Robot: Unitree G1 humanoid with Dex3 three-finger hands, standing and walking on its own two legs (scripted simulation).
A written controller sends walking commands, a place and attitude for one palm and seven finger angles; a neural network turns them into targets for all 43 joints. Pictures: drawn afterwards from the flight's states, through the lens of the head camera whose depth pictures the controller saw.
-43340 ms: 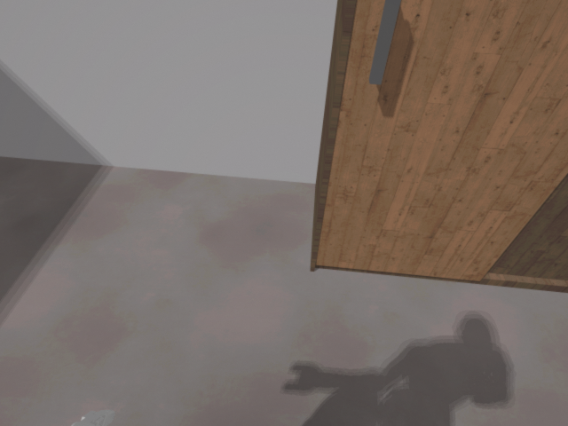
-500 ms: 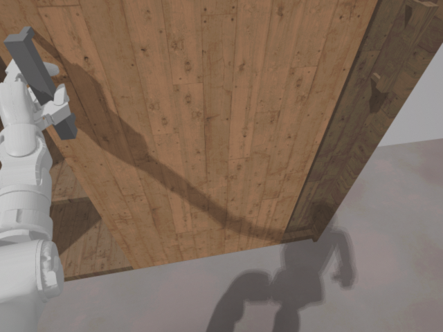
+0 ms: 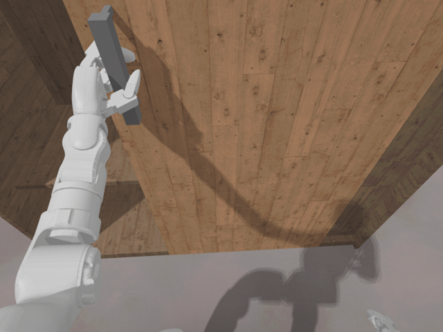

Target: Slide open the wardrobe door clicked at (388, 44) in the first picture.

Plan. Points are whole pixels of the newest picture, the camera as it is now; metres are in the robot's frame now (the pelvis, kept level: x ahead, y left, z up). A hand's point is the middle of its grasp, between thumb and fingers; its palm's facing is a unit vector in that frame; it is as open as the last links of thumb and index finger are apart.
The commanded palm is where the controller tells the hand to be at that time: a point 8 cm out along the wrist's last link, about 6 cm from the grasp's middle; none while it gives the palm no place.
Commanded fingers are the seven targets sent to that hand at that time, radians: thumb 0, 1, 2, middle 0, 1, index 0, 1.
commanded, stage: stop walking and hold the door there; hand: left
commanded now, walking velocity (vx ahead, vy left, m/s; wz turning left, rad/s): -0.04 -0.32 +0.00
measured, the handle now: (121, 70) +0.49 +0.19 +0.22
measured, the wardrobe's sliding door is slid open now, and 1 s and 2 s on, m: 0.46 0.46 0.46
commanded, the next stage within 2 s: loosen the grip on the handle in 0.86 s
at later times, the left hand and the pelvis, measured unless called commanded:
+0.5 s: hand (131, 93) +0.44 +0.16 +0.21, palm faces +0.13 -0.99 -0.08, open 6.1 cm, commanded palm +0.42 +0.21 +0.18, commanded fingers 0.00 0.90 0.90 -0.45 -1.40 -0.45 -1.40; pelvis -0.02 +0.01 +0.01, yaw +1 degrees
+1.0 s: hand (130, 92) +0.44 +0.17 +0.21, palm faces +0.11 -0.98 -0.15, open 6.5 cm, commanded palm +0.41 +0.21 +0.20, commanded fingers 0.00 0.54 0.73 -0.45 -1.40 -0.45 -1.40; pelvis -0.03 +0.03 +0.01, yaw -1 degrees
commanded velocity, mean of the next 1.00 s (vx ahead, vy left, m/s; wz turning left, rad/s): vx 0.02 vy -0.03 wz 0.00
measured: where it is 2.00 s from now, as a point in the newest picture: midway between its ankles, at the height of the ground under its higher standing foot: outside the picture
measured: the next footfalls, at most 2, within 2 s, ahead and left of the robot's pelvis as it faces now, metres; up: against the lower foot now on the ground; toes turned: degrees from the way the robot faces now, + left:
right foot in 0.18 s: +0.03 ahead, -0.09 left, +0.00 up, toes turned -4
left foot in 0.46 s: +0.02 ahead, +0.13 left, +0.00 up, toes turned +4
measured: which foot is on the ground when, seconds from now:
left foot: down 0.00-0.22, up 0.24-0.44, down 0.46-1.00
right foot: up 0.00-0.16, down 0.18-1.00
